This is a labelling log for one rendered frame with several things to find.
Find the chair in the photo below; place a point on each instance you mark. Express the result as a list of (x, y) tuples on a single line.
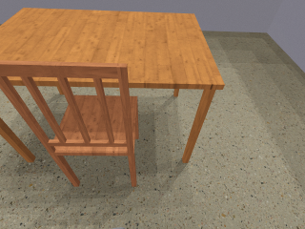
[(92, 125)]

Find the table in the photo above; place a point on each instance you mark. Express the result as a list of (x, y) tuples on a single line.
[(162, 50)]

